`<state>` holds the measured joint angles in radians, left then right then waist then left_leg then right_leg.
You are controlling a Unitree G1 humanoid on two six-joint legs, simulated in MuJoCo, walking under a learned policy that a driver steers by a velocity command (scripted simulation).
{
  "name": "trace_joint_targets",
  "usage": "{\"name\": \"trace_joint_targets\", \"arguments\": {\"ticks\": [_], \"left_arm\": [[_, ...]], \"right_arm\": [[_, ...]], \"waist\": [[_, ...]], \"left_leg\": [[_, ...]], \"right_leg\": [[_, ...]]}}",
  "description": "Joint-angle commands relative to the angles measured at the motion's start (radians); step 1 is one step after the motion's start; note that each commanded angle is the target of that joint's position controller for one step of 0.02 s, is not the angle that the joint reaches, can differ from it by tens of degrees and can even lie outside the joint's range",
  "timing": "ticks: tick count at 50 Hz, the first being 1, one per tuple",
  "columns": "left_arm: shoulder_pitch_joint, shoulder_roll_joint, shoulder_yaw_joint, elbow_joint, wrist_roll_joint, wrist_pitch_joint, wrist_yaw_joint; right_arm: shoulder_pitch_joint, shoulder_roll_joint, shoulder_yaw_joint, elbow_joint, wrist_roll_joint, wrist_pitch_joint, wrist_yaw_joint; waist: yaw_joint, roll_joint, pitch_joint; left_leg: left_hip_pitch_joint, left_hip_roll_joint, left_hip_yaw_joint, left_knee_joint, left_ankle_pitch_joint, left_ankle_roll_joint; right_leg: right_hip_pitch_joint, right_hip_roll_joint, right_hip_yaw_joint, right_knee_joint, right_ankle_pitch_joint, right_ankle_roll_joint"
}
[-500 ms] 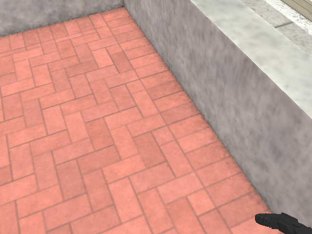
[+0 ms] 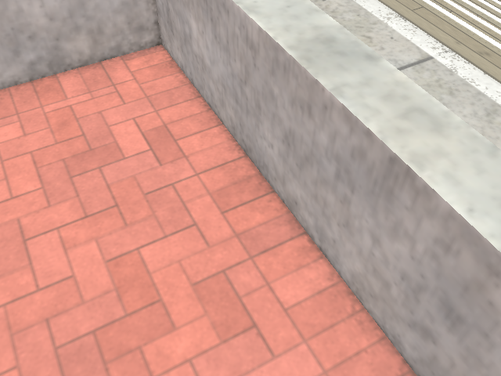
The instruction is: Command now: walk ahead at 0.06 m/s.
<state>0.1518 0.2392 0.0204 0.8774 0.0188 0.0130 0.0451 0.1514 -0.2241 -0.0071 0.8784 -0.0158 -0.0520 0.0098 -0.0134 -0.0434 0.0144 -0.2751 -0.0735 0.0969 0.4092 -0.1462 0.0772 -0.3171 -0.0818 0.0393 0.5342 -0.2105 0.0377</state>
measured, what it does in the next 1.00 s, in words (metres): walks ahead, turning left: left foot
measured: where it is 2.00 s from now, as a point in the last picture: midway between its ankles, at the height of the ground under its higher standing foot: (167, 324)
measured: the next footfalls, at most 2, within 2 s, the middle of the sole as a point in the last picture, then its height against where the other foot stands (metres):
left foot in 0.80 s outside the picture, level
right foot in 1.32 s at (204, 304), level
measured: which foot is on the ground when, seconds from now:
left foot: down 0.00-0.38, up 0.40-0.78, down 0.80-1.00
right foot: down 0.00-0.80, up 0.82-1.00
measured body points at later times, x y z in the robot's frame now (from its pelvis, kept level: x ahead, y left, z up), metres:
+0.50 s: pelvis +0.11 -0.03 +0.00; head +0.12 -0.05 +0.45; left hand +0.09 +0.24 -0.13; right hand +0.25 -0.28 -0.13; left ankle +0.07 +0.09 -0.66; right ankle +0.05 -0.14 -0.74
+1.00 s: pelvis +0.32 +0.10 +0.00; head +0.35 +0.11 +0.45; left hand +0.34 +0.41 -0.10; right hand +0.52 -0.12 -0.11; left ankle +0.33 +0.16 -0.74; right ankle +0.40 -0.07 -0.64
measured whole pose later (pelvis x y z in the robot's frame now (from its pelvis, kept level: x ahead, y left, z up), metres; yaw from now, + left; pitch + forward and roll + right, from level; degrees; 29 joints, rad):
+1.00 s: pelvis +0.32 +0.10 +0.00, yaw +25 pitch +1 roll +1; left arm 0.16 0.29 0.06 0.78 0.00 -0.13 0.02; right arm 0.26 -0.26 -0.08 0.78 0.01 -0.06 0.03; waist -0.02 -0.03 0.04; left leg -0.27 -0.14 -0.03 0.41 -0.15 0.13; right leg -0.59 -0.12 0.07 1.17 -0.29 0.02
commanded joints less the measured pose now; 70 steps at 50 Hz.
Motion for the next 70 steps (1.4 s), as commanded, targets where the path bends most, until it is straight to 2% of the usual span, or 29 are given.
{"name": "trace_joint_targets", "arguments": {"ticks": [1,2,4,7,9,13,17,18,20,21,23,26,34,37,39,40,41,42,43,45,48,52,61,65,66,67,68,69,70], "left_arm": [[0.041,0.154,0.034,-0.033,0.011,-0.010,0.010],[0.028,0.178,0.048,-0.007,-0.006,-0.012,0.005],[0.009,0.090,0.029,0.001,-0.001,-0.023,-0.005],[0.012,0.094,0.031,0.028,0.000,-0.034,-0.009],[0.053,0.102,0.037,0.059,-0.009,-0.031,-0.007],[0.016,0.081,0.039,0.046,-0.006,-0.062,-0.014],[0.070,0.076,0.041,0.068,-0.018,-0.122,-0.041],[0.156,0.097,0.050,0.100,-0.016,-0.131,-0.045],[0.335,0.259,0.097,0.151,-0.006,-0.137,-0.037],[0.344,0.179,0.079,0.146,0.005,-0.138,-0.030],[0.267,0.135,0.069,0.105,0.001,-0.137,-0.032],[0.212,0.072,0.047,0.083,0.001,-0.119,-0.034],[0.249,0.174,0.069,0.074,-0.018,-0.112,-0.013],[0.236,0.210,0.078,0.061,-0.028,-0.102,-0.011],[0.208,0.238,0.086,0.046,-0.035,-0.090,-0.007],[0.200,0.227,0.081,0.031,-0.033,-0.095,-0.007],[0.233,0.098,0.051,-0.019,0.006,-0.113,-0.019],[0.230,0.094,0.036,-0.074,-0.030,-0.162,-0.031],[0.097,0.162,0.057,-0.107,-0.065,-0.186,-0.037],[0.095,0.160,0.057,-0.104,-0.044,-0.190,-0.022],[0.148,0.163,0.074,-0.115,-0.013,-0.145,-0.019],[-0.010,0.128,0.066,-0.190,0.006,-0.123,-0.009],[-0.263,0.110,0.045,-0.277,-0.013,-0.159,-0.064],[-0.149,0.159,0.070,-0.259,-0.016,-0.169,-0.061],[-0.023,0.195,0.086,-0.234,-0.009,-0.173,-0.056],[0.155,0.252,0.098,-0.217,0.004,-0.169,-0.049],[0.252,0.294,0.111,-0.161,0.011,-0.157,-0.058],[0.235,0.194,0.088,-0.168,-0.016,-0.152,-0.062],[0.154,0.146,0.072,-0.187,-0.017,-0.145,-0.057]], "right_arm": [[0.013,-0.100,-0.015,-0.030,-0.006,-0.010,-0.003],[0.034,-0.111,-0.022,-0.028,-0.002,-0.005,-0.008],[-0.024,-0.116,-0.021,-0.025,-0.001,0.003,-0.018],[-0.017,-0.109,-0.020,-0.001,0.000,0.015,-0.023],[-0.007,-0.126,-0.028,0.017,0.014,0.022,-0.023],[0.044,-0.191,-0.056,0.022,0.036,0.030,-0.020],[0.015,-0.188,-0.066,-0.007,0.039,0.008,-0.022],[-0.059,-0.167,-0.062,-0.039,0.043,0.005,-0.021],[-0.157,-0.077,-0.040,-0.133,0.048,-0.021,-0.014],[-0.129,-0.133,-0.055,-0.117,0.046,-0.034,-0.008],[-0.051,-0.122,-0.057,-0.092,0.061,-0.028,0.004],[-0.089,-0.089,-0.056,-0.115,0.057,-0.004,0.022],[-0.271,-0.047,-0.038,-0.252,0.039,0.008,0.058],[-0.225,-0.094,-0.061,-0.268,0.038,0.014,0.069],[0.009,-0.169,-0.107,-0.215,0.038,0.024,0.064],[0.174,-0.228,-0.142,-0.165,0.038,0.035,0.045],[0.221,-0.316,-0.156,-0.140,0.039,0.040,0.017],[0.212,-0.331,-0.144,-0.184,0.020,0.021,0.018],[0.195,-0.258,-0.129,-0.173,0.016,0.008,0.020],[0.048,-0.184,-0.108,-0.196,0.030,-0.016,0.025],[-0.020,-0.152,-0.094,-0.211,0.026,-0.033,0.023],[0.078,-0.187,-0.103,-0.188,0.031,-0.031,-0.006],[0.251,-0.177,-0.100,-0.138,0.043,0.004,-0.034],[0.238,-0.185,-0.106,-0.135,0.042,0.007,-0.032],[0.212,-0.165,-0.097,-0.150,0.035,0.005,-0.026],[0.197,-0.129,-0.081,-0.179,0.014,0.001,-0.023],[0.378,-0.064,-0.064,-0.155,0.045,-0.008,-0.025],[0.367,-0.157,-0.075,-0.135,0.050,-0.013,-0.031],[0.243,-0.200,-0.086,-0.153,0.048,-0.011,-0.034]], "waist": [[0.001,0.031,-0.030],[-0.029,-0.072,-0.021],[0.000,-0.040,-0.026],[0.000,-0.032,-0.044],[0.009,0.006,-0.053],[-0.004,0.152,0.055],[0.054,0.156,0.026],[0.108,0.117,0.008],[0.156,-0.237,-0.005],[0.150,-0.132,-0.005],[0.081,-0.023,-0.012],[0.069,-0.051,0.047],[0.091,-0.043,0.111],[0.023,-0.090,0.042],[-0.114,-0.102,-0.082],[-0.192,-0.064,-0.149],[-0.114,0.218,-0.209],[-0.087,0.253,-0.414],[-0.120,0.151,-0.297],[-0.015,0.015,-0.113],[0.064,0.058,-0.055],[0.020,0.071,-0.005],[-0.086,0.123,0.003],[-0.009,0.185,-0.031],[0.056,0.169,-0.127],[0.127,0.078,-0.288],[0.063,-0.266,-0.401],[0.077,-0.171,-0.336],[0.091,-0.080,-0.187]], "left_leg": [[-0.111,0.162,-0.192,-0.134,-0.312,0.022],[-0.055,0.110,-0.126,-0.129,-0.250,0.000],[0.030,0.108,-0.110,-0.079,-0.158,-0.005],[0.068,0.106,-0.099,-0.048,-0.014,0.006],[0.058,0.097,-0.107,-0.048,-0.209,0.029],[0.044,0.265,-0.416,-0.171,-0.577,0.162],[0.023,0.282,-0.495,-0.102,-0.373,0.177],[-0.088,0.222,-0.426,-0.020,-0.304,0.132],[-0.512,-0.007,-0.125,0.461,-0.307,-0.006],[-0.628,0.030,-0.214,0.653,-0.438,-0.009],[-0.675,0.090,-0.256,0.773,-0.294,-0.001],[-0.598,0.135,-0.194,0.694,-0.091,-0.023],[-0.407,0.124,-0.034,0.316,0.069,-0.023],[-0.248,0.055,0.028,0.277,-0.024,0.033],[0.055,-0.011,0.045,0.215,-0.023,0.096],[0.331,-0.002,-0.030,0.161,0.003,0.137],[0.628,0.243,-0.460,0.137,-0.032,0.235],[0.721,0.427,-0.990,-0.087,-0.226,0.393],[0.644,0.388,-0.884,-0.148,-0.217,0.327],[0.316,0.299,-0.623,-0.151,-0.063,0.249],[0.061,0.230,-0.498,-0.209,0.056,0.233],[-0.016,0.177,-0.405,-0.225,0.131,0.214],[0.168,0.194,-0.465,-0.104,0.070,0.151],[0.253,0.208,-0.491,0.030,0.397,0.113],[0.226,0.157,-0.449,0.182,0.493,0.084],[0.074,0.098,-0.383,0.453,0.317,0.049],[-0.282,-0.079,-0.309,0.791,-0.363,-0.035],[-0.407,-0.025,-0.354,0.919,-0.444,-0.044],[-0.432,0.004,-0.341,0.952,-0.368,-0.059]], "right_leg": [[0.207,-0.064,0.052,-0.100,0.209,-0.051],[0.115,-0.029,0.036,-0.093,0.065,-0.072],[0.067,-0.011,0.024,-0.126,0.048,-0.046],[0.101,-0.002,0.016,-0.111,0.157,-0.028],[0.105,0.035,-0.029,-0.079,-0.054,-0.037],[-0.094,0.070,-0.098,0.088,-0.207,-0.047],[0.002,0.049,-0.047,0.006,-0.144,-0.091],[0.153,0.020,-0.006,-0.083,-0.103,-0.107],[0.517,-0.277,0.430,-0.275,0.001,-0.239],[0.571,-0.358,0.476,-0.252,0.189,-0.286],[0.588,-0.310,0.300,-0.243,0.292,-0.230],[0.441,-0.211,0.054,-0.315,0.348,-0.146],[0.330,-0.191,-0.186,-0.374,0.385,-0.139],[0.378,-0.212,-0.244,-0.214,0.832,-0.121],[0.322,-0.206,-0.266,0.089,1.018,-0.101],[0.135,-0.162,-0.269,0.332,0.843,-0.064],[-0.261,-0.020,-0.247,0.725,-0.171,-0.020],[-0.420,0.106,0.012,0.958,-0.386,-0.012],[-0.520,0.056,0.080,0.981,-0.284,-0.032],[-0.446,-0.030,0.063,0.825,-0.128,-0.049],[-0.293,-0.072,0.065,0.667,-0.070,-0.021],[-0.342,-0.039,0.026,0.430,0.101,0.024],[-0.284,0.060,0.025,-0.016,0.297,-0.004],[-0.095,0.103,-0.011,-0.106,0.142,-0.076],[0.100,0.072,0.008,-0.113,0.186,-0.122],[0.392,-0.093,0.177,-0.062,0.232,-0.198],[0.716,-0.320,0.622,-0.117,0.192,-0.383],[0.670,-0.345,0.714,-0.177,0.104,-0.370],[0.532,-0.300,0.544,-0.181,0.257,-0.333]]}}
